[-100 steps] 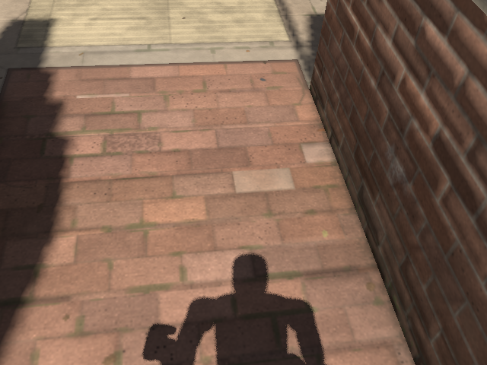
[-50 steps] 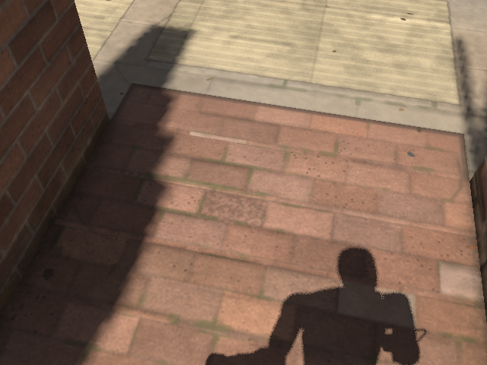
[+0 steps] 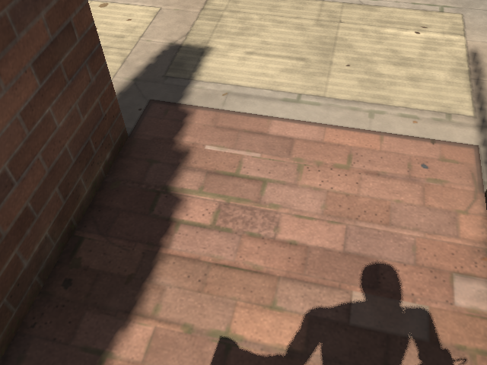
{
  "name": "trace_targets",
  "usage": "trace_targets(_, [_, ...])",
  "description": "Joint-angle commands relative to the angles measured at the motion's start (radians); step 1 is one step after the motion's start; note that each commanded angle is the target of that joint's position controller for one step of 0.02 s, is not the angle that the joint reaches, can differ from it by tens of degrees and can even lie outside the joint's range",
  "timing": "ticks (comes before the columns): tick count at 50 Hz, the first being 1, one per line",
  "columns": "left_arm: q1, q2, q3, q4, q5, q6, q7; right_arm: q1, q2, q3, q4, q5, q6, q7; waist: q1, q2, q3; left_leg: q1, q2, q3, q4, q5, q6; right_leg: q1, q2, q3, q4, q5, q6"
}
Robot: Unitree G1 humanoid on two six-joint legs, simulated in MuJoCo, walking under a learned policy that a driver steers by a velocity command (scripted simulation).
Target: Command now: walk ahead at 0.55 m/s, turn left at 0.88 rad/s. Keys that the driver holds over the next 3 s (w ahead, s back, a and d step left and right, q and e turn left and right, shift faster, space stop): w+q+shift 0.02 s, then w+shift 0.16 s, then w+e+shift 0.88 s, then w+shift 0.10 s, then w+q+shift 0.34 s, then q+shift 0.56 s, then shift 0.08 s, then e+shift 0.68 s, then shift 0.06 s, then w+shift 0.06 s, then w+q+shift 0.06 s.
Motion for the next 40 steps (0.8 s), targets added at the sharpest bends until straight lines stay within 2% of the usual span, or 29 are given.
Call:
trace_targets(1, [-0.032, 0.096, 0.028, -0.06, 0.005, -0.041, -0.002, -0.021, -0.094, -0.007, -0.082, -0.019, -0.023, 0.038, 0.0, -0.134, 0.024, -0.326, 0.096, 0.065, 0.268, 0.101, -0.002, 0.176, -0.297, 0.31, -0.292, -0.417, -0.049])
trace_targets(2, [0.002, 0.071, 0.021, -0.042, 0.007, -0.051, -0.013, -0.027, -0.083, -0.002, -0.082, -0.022, -0.018, 0.053, 0.004, -0.126, 0.043, -0.344, 0.107, 0.06, 0.299, 0.127, 0.007, 0.153, -0.279, 0.27, -0.28, -0.408, -0.051])
trace_targets(3, [0.035, 0.086, 0.024, -0.026, 0.018, -0.054, -0.024, -0.066, -0.07, 0.001, -0.102, -0.013, -0.02, 0.06, 0.018, -0.123, 0.076, -0.366, 0.104, 0.069, 0.307, 0.149, 0.009, 0.134, -0.272, 0.253, -0.299, -0.406, -0.071])
trace_targets(5, [0.1, 0.108, 0.03, 0.005, 0.016, -0.072, -0.032, -0.108, -0.051, 0.012, -0.104, -0.027, -0.027, 0.055, 0.025, -0.098, 0.135, -0.406, 0.098, 0.026, 0.286, 0.211, -0.003, 0.111, -0.274, 0.239, -0.317, -0.392, -0.076])
trace_targets(6, [0.123, 0.109, 0.031, 0.014, 0.012, -0.08, -0.035, -0.108, -0.054, 0.014, -0.099, -0.028, -0.03, 0.05, 0.026, -0.104, 0.134, -0.421, 0.092, 0.014, 0.272, 0.229, -0.009, 0.132, -0.276, 0.226, -0.322, -0.377, -0.083])
trace_targets(7, [0.148, 0.131, 0.038, 0.023, 0.003, -0.093, -0.029, -0.126, -0.064, 0.014, -0.098, -0.044, -0.035, 0.044, 0.029, -0.094, 0.126, -0.437, 0.095, 0.011, 0.237, 0.235, -0.017, 0.174, -0.291, 0.221, -0.334, -0.363, -0.09])
trace_targets(9, [0.17, 0.126, 0.037, 0.036, -0.005, -0.105, -0.029, -0.164, -0.087, 0.01, -0.088, -0.043, -0.043, 0.045, 0.036, -0.113, 0.127, -0.461, 0.1, 0.002, 0.191, 0.245, -0.027, 0.228, -0.295, 0.185, -0.337, -0.295, -0.098])
trace_targets(11, [0.234, 0.113, 0.03, 0.078, -0.007, -0.11, -0.027, -0.239, -0.077, 0.022, -0.101, -0.051, -0.056, 0.052, 0.061, -0.127, 0.145, -0.435, 0.123, 0.051, 0.095, 0.235, -0.029, 0.245, -0.289, 0.147, -0.356, -0.192, -0.122])
trace_targets(12, [0.246, 0.127, 0.03, 0.095, -0.008, -0.102, -0.029, -0.269, -0.075, 0.031, -0.104, -0.058, -0.055, 0.05, 0.061, -0.123, 0.154, -0.395, 0.16, 0.141, 0.025, 0.22, -0.029, 0.233, -0.277, 0.119, -0.368, -0.143, -0.131])
trace_targets(14, [0.294, 0.101, 0.018, 0.123, -0.014, -0.088, -0.034, -0.376, -0.039, 0.052, -0.127, -0.046, -0.057, 0.055, 0.106, -0.171, 0.182, -0.306, 0.205, 0.221, -0.092, 0.201, -0.016, 0.21, -0.279, 0.119, -0.397, -0.023, -0.162])
trace_targets(15, [0.31, 0.089, 0.015, 0.146, -0.008, -0.086, -0.04, -0.376, -0.032, 0.059, -0.134, -0.024, -0.062, 0.053, 0.098, -0.177, 0.182, -0.232, 0.205, 0.219, -0.145, 0.164, -0.004, 0.193, -0.285, 0.11, -0.382, 0.066, -0.16])
trace_targets(16, [0.315, 0.108, 0.017, 0.166, -0.012, -0.088, -0.04, -0.382, -0.047, 0.061, -0.142, -0.023, -0.067, 0.048, 0.09, -0.175, 0.176, -0.172, 0.196, 0.218, -0.193, 0.129, 0.01, 0.2, -0.296, 0.104, -0.375, 0.173, -0.16])
trace_targets(17, [0.298, 0.153, 0.03, 0.171, -0.002, -0.085, -0.047, -0.34, -0.056, 0.058, -0.14, -0.02, -0.077, 0.044, 0.054, -0.167, 0.151, -0.088, 0.169, 0.241, -0.242, 0.062, 0.046, 0.21, -0.298, 0.096, -0.32, 0.347, -0.157])
trace_targets(18, [0.268, 0.177, 0.034, 0.189, 0.005, -0.085, -0.045, -0.25, -0.073, 0.047, -0.119, -0.013, -0.088, 0.035, -0.017, -0.183, 0.096, 0.098, 0.132, 0.253, -0.279, 0.011, 0.066, 0.168, -0.29, 0.062, -0.197, 0.658, -0.143])
trace_targets(19, [0.24, 0.189, 0.036, 0.183, -0.002, -0.086, -0.049, -0.01, -0.102, 0.028, -0.046, -0.009, -0.096, 0.015, -0.138, -0.137, -0.028, 0.427, 0.091, 0.266, -0.304, 0.067, 0.074, 0.057, -0.257, 0.011, 0.054, 0.855, -0.128])
trace_targets(20, [0.197, 0.171, 0.031, 0.175, -0.006, -0.101, -0.048, 0.232, -0.164, 0.002, 0.015, -0.027, -0.112, -0.013, -0.271, -0.086, -0.12, 0.787, 0.188, 0.152, -0.288, -0.017, 0.077, -0.242, -0.19, -0.018, 0.365, 0.675, -0.104])
trace_targets(21, [0.236, -0.039, -0.015, 0.089, -0.023, -0.111, -0.062, 0.338, -0.297, -0.016, 0.017, -0.064, -0.132, -0.034, -0.218, 0.3, -0.326, 0.993, 0.567, -0.36, -0.473, -0.57, 0.108, -0.502, -0.042, -0.016, 0.769, -0.162, -0.088])
trace_targets(22, [0.168, 0.056, 0.014, 0.072, -0.044, -0.11, -0.063, 0.292, -0.238, -0.002, 0.007, -0.042, -0.134, -0.031, -0.209, 0.21, -0.36, 0.83, 0.627, -0.69, -0.683, -0.685, 0.12, -0.515, -0.008, 0.107, 0.896, -0.159, -0.119])
trace_targets(23, [0.089, 0.076, 0.028, 0.047, -0.043, -0.094, -0.068, 0.172, -0.192, 0.011, 0.026, -0.045, -0.132, -0.034, -0.134, 0.156, -0.152, 0.705, 0.582, -0.508, -0.655, -0.564, 0.093, -0.587, -0.065, 0.085, 0.955, -0.073, -0.117])
trace_targets(24, [0.102, 0.065, 0.022, 0.06, -0.022, -0.081, -0.082, 0.097, -0.132, 0.024, 0.021, -0.039, -0.133, -0.034, -0.091, 0.093, -0.071, 0.581, 0.551, -0.334, -0.642, -0.383, 0.081, -0.576, -0.123, 0.054, 0.906, 0.012, -0.109])
trace_targets(26, [0.158, 0.023, 0.019, 0.09, 0.014, -0.042, -0.111, 0.067, -0.057, 0.043, 0.04, -0.026, -0.14, -0.039, -0.022, 0.138, 0.021, 0.432, 0.461, -0.077, -0.688, -0.159, 0.055, -0.529, -0.168, 0.025, 0.854, 0.038, -0.085])
trace_targets(29, [0.067, -0.048, -0.002, 0.035, 0.014, -0.005, -0.12, 0.102, -0.008, 0.058, 0.102, -0.003, -0.163, -0.028, 0.012, 0.103, 0.116, 0.375, 0.437, 0.119, -0.743, 0.08, 0.035, -0.597, -0.194, 0.008, 0.836, 0.098, -0.056])
trace_targets(32, [-0.033, -0.03, -0.009, 0.003, -0.003, 0.007, -0.123, 0.077, 0.018, 0.067, 0.121, -0.009, -0.185, -0.021, 0.024, 0.091, 0.145, 0.355, 0.328, 0.346, -0.785, 0.364, 0.008, -0.573, -0.126, -0.076, 0.741, 0.231, -0.067])
trace_targets(33, [-0.073, -0.028, -0.015, -0.038, 0.0, 0.011, -0.134, 0.086, -0.022, 0.06, 0.122, -0.011, -0.193, -0.024, 0.043, 0.138, 0.17, 0.338, 0.378, 0.36, -0.79, 0.476, 0.016, -0.557, -0.148, -0.096, 0.654, 0.267, -0.076])
trace_targets(34, [-0.117, -0.007, -0.014, -0.05, 0.004, 0.009, -0.141, 0.09, -0.003, 0.065, 0.134, -0.008, -0.191, -0.029, 0.04, 0.077, 0.189, 0.372, 0.356, 0.421, -0.791, 0.583, 0.008, -0.555, -0.135, -0.141, 0.583, 0.28, -0.084])
trace_targets(36, [-0.182, -0.01, -0.025, -0.072, 0.007, 0.004, -0.151, 0.114, -0.042, 0.061, 0.144, -0.009, -0.185, -0.042, 0.036, 0.033, 0.187, 0.406, 0.348, 0.477, -0.778, 0.827, -0.005, -0.435, -0.08, -0.23, 0.409, 0.31, -0.117])
trace_targets(37, [-0.183, 0.001, -0.025, -0.076, 0.005, 0.003, -0.153, 0.14, -0.077, 0.056, 0.147, -0.01, -0.184, -0.053, 0.046, 0.042, 0.155, 0.453, 0.365, 0.483, -0.72, 1.088, -0.007, -0.361, -0.037, -0.268, 0.367, 0.316, -0.135])
trace_targets(39, [-0.018, 0.054, -0.009, -0.032, -0.005, 0.007, -0.141, 0.117, -0.165, 0.032, 0.129, -0.016, -0.16, -0.073, 0.147, 0.106, 0.026, 0.54, 0.401, 0.474, -0.487, 1.447, -0.013, -0.167, 0.034, -0.283, 0.354, 0.232, -0.161])
trace_targets(40, [0.164, 0.099, 0.011, 0.015, -0.007, 0.01, -0.128, 0.065, -0.199, 0.02, 0.11, -0.022, -0.141, -0.077, 0.242, 0.127, -0.067, 0.521, 0.422, 0.454, -0.265, 1.523, -0.002, 0.012, 0.06, -0.255, 0.366, 0.165, -0.183])
Next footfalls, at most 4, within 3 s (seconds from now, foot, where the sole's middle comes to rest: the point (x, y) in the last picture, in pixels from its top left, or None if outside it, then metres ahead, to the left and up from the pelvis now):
0.40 left None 0.31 0.23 -0.78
0.84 right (250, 284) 0.74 0.03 -0.78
1.28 left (271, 167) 1.21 -0.05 -0.78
1.68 right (356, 123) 1.44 -0.40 -0.78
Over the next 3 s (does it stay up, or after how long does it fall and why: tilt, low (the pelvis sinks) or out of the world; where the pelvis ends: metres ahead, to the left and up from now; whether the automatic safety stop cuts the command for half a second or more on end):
stays up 1.50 -0.27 0.00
